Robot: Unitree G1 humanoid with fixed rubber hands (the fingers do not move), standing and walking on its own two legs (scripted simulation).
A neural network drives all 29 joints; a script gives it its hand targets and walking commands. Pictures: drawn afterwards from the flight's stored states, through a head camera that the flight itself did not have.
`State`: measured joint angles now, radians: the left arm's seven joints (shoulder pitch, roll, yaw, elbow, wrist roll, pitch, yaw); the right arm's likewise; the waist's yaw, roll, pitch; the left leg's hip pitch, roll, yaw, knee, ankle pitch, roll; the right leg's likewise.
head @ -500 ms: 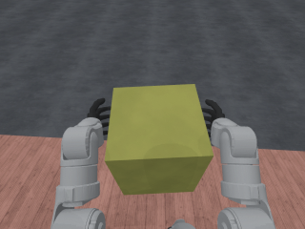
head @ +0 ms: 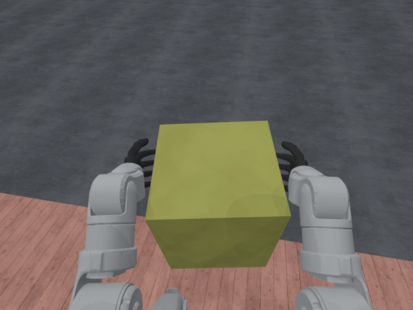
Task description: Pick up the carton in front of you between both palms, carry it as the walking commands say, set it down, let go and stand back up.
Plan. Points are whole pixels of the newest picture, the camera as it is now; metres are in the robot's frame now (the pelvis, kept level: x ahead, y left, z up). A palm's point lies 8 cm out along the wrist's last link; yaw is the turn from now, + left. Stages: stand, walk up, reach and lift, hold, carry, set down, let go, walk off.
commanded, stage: carry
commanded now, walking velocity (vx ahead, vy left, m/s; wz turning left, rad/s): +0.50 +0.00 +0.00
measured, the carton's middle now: (215, 199) +0.35 +0.02 +0.02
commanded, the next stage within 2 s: none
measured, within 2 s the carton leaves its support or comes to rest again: neither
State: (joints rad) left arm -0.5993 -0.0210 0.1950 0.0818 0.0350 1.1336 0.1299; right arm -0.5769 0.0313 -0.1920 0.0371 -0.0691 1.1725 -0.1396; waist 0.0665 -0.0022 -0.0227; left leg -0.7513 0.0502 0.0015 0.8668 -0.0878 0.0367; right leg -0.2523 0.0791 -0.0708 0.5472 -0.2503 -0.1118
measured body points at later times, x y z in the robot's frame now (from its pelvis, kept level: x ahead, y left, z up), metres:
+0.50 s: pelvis +0.30 +0.03 -0.05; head +0.34 +0.04 +0.40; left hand +0.68 +0.16 +0.04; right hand +0.65 -0.14 +0.05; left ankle +0.24 +0.07 -0.77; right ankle +0.40 -0.13 -0.72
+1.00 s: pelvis +0.60 -0.01 -0.10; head +0.64 -0.02 +0.35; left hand +0.96 +0.16 -0.01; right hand +0.97 -0.14 -0.02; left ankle +0.68 +0.15 -0.74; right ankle +0.56 -0.05 -0.82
